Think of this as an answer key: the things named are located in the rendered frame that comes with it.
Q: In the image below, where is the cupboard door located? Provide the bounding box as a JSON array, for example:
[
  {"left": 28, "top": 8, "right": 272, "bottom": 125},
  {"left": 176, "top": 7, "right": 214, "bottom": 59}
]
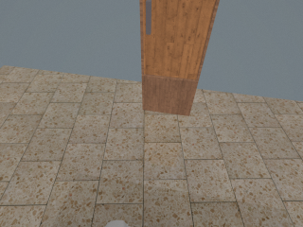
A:
[{"left": 142, "top": 0, "right": 216, "bottom": 80}]

